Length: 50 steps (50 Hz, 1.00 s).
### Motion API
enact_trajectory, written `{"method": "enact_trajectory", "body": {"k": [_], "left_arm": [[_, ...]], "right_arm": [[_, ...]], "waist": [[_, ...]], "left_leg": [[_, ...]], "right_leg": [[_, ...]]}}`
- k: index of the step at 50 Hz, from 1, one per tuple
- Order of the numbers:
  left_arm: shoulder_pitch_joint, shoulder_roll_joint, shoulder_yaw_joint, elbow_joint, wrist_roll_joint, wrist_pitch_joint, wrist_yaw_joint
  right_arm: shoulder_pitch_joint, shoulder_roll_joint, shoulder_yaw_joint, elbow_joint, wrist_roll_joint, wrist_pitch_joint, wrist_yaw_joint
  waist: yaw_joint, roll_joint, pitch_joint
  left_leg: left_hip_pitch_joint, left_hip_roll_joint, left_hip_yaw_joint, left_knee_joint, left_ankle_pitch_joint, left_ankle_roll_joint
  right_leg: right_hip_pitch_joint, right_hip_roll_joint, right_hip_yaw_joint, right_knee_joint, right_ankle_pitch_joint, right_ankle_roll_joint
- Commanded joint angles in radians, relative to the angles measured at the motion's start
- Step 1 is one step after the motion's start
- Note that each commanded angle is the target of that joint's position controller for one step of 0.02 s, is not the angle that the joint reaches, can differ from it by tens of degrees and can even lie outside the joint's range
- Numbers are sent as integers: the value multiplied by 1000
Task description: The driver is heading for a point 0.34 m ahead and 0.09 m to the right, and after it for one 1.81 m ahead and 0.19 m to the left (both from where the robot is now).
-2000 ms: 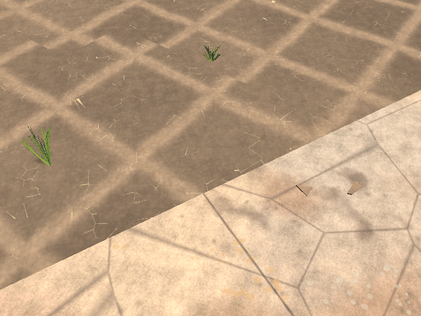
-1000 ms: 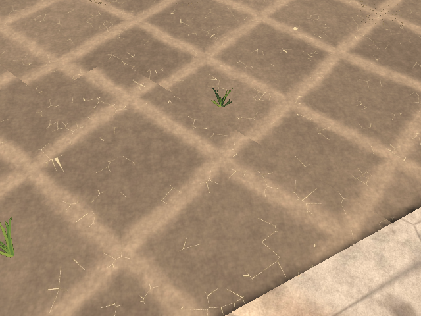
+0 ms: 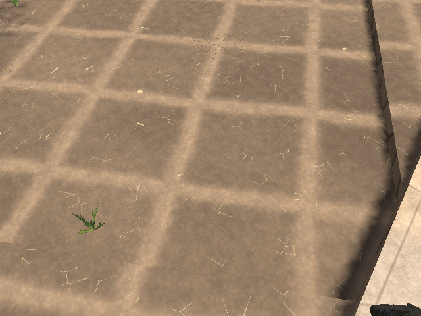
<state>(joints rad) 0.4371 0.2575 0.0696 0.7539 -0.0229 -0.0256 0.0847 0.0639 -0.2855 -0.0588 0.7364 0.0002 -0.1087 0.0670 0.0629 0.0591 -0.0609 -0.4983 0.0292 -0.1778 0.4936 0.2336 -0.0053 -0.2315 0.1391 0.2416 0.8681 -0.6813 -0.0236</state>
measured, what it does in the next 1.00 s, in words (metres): goes down: left foot 0.13 m lower, then right foot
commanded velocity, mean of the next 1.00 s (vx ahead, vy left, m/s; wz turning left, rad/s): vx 0.50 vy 0.00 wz -0.27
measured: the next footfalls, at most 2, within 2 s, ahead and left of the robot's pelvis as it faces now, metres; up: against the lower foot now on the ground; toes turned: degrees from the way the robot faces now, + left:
left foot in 0.06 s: +0.16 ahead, +0.17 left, -0.13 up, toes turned -7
right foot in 0.54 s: +0.41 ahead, -0.07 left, -0.13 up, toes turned -21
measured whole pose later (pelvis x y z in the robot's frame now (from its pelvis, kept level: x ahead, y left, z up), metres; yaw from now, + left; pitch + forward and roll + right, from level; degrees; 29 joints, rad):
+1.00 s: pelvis +0.53 +0.01 -0.09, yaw -12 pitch +2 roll -4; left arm 0.35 0.24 0.10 0.81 0.00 -0.10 0.02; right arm 0.18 -0.27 -0.07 0.77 0.02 -0.05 0.05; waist 0.05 0.06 0.00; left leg -0.68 0.10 -0.10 0.75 0.13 0.04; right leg -0.02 0.04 -0.17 0.42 -0.44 -0.01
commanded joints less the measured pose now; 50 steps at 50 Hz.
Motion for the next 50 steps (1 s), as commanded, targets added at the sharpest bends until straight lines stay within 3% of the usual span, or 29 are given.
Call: {"method": "enact_trajectory", "body": {"k": [1,3,4,5,6,7,8,10,11,12,13,15,16,19,21,24,26,27,28,29,30,31,32,33,36,41,43,45,50], "left_arm": [[7,107,27,-48,-5,14,14],[73,53,7,-3,16,14,-18],[180,-25,-16,19,12,1,-54],[337,-44,-26,36,-15,-25,-68],[314,11,-26,-16,-53,-50,-56],[142,32,-23,-46,-76,-48,-32],[-63,84,-12,-87,-64,-40,-19],[-169,61,-5,-125,-13,-18,-26],[-158,6,-8,-135,-15,-14,-41],[-167,-6,-11,-151,-28,-13,-51],[-190,35,4,-162,-26,-16,-57],[-211,14,6,-159,7,-22,-70],[-238,-19,-3,-158,6,-25,-83],[-351,-55,-17,-196,-9,-19,-117],[-422,-44,-11,-219,-8,-16,-137],[-437,-19,3,-238,-11,-13,-150],[-314,38,30,-214,-9,-6,-147],[-143,84,56,-171,-4,-4,-133],[25,171,76,-134,10,2,-108],[-1,197,66,-131,4,-13,-107],[5,137,56,-123,15,-14,-101],[-70,114,43,-124,21,-19,-99],[-138,88,31,-120,22,-30,-105],[-199,61,23,-123,29,-43,-106],[-229,64,25,-97,36,-73,-107],[-182,112,43,-33,40,-87,-81],[-163,111,45,-22,41,-99,-77],[-120,95,45,0,24,-100,-70],[-42,120,64,15,9,-78,-56]], "right_arm": [[-1,-94,-37,-33,14,-3,-6],[211,-106,-55,37,-9,-9,-11],[385,-160,-64,82,-29,-14,-4],[453,-204,-71,97,-3,0,-5],[536,-303,-102,150,31,20,7],[494,-241,-91,167,17,35,-8],[404,-146,-56,137,-1,36,-28],[272,2,1,136,-27,22,-41],[264,65,21,166,-23,22,-51],[227,50,25,162,-15,16,-61],[191,11,16,140,-27,12,-66],[217,-49,4,141,-45,6,-90],[252,-66,1,152,-37,6,-96],[331,-95,-11,179,7,20,-109],[370,-93,-15,190,11,33,-110],[374,-124,-29,178,6,57,-108],[363,-151,-41,159,3,70,-108],[336,-144,-36,150,8,66,-99],[324,-88,-13,124,-15,49,-86],[410,3,22,110,-4,18,-58],[338,-101,-11,101,34,-12,-42],[254,-122,-18,62,57,-15,-42],[225,-105,-18,59,46,-8,-49],[231,-103,-25,68,29,8,-58],[302,-53,-22,89,24,51,-69],[159,-25,-12,27,8,46,-63],[174,-31,-18,36,10,42,-50],[103,-52,-28,4,19,34,-39],[-43,-40,-19,-93,17,41,-6]], "waist": [[-8,-146,78],[-92,-42,8],[-117,139,-146],[-78,349,-211],[-88,427,-290],[-111,217,-162],[-145,79,-5],[-103,-16,100],[-65,52,115],[-31,59,150],[-30,72,163],[-43,69,129],[-59,56,109],[-107,19,124],[-134,-30,141],[-111,-3,102],[-36,34,27],[60,9,-52],[109,-142,-169],[25,-297,-276],[73,-154,-222],[41,-126,-88],[-8,-29,-3],[-45,-35,29],[-102,-82,75],[-61,-103,82],[-53,-88,47],[-23,-87,97],[32,-123,158]], "left_leg": [[101,68,4,-187,81,-1],[460,86,50,-124,82,11],[849,177,-8,181,251,33],[958,292,-230,187,323,80],[973,460,-515,18,15,223],[863,462,-588,-156,-383,240],[691,432,-475,-191,-355,264],[391,331,-221,-140,-166,228],[334,271,-108,-130,-166,168],[266,220,-6,-188,-214,119],[189,153,92,-257,-231,94],[143,131,176,-278,-70,107],[177,144,183,-289,-2,106],[418,217,177,-303,118,110],[543,240,204,-278,166,93],[621,229,273,-148,525,76],[602,220,299,61,696,82],[463,190,317,258,584,77],[147,115,326,616,10,58],[-177,-59,188,940,-809,36],[-261,-2,70,980,-749,51],[-282,35,87,936,-677,51],[-243,79,93,843,-608,43],[-189,108,89,772,-554,30],[-79,126,83,666,-479,-11],[-89,97,97,327,-154,-15],[-98,99,94,364,-37,-1],[-211,100,42,291,31,22],[-455,97,60,251,-176,57]], "right_leg": [[-1,-156,221,12,332,-132],[-190,-67,99,330,155,-65],[-493,-5,21,677,-168,-12],[-690,-17,-14,1001,-155,30],[-822,-48,-72,1175,-37,56],[-937,-98,-135,1187,109,47],[-956,-133,-176,1216,191,47],[-825,-195,-107,1081,280,2],[-802,-197,-81,1026,323,-25],[-760,-221,-58,765,407,-29],[-653,-205,-114,509,536,-21],[-494,-174,-190,239,736,2],[-437,-166,-218,117,787,0],[-492,-172,-244,-109,729,-23],[-525,-167,-270,-197,694,-46],[-401,-109,-345,-237,561,-84],[-193,-59,-370,-259,473,-119],[95,-63,-318,-362,547,-162],[458,-290,11,-347,615,-254],[642,-550,535,-506,520,-450],[553,-524,457,-552,437,-404],[415,-481,291,-559,492,-344],[255,-431,170,-595,570,-292],[152,-386,79,-617,614,-256],[-36,-347,-71,-691,664,-229],[-15,-290,-272,-691,813,-177],[43,-330,-287,-648,806,-180],[136,-356,-278,-597,716,-163],[367,-467,-226,-487,749,-167]]}}
Keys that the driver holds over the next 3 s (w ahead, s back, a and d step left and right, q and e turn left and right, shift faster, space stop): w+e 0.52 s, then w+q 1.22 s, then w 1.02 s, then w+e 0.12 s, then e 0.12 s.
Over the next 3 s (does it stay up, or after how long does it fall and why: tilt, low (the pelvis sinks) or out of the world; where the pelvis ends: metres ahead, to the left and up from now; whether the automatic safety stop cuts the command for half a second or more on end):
stays up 1.62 0.25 -0.14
